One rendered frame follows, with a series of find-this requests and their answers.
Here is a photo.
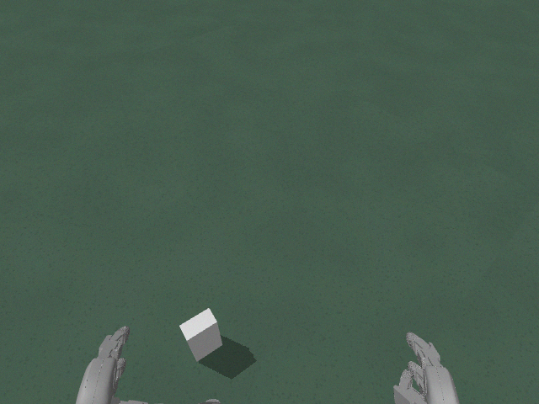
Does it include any right robot hand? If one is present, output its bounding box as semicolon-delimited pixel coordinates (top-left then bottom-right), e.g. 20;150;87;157
393;332;460;404

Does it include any carton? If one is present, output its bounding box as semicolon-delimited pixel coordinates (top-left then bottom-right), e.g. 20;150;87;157
180;308;222;362

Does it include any left robot hand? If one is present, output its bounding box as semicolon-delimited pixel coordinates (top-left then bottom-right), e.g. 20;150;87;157
76;326;163;404

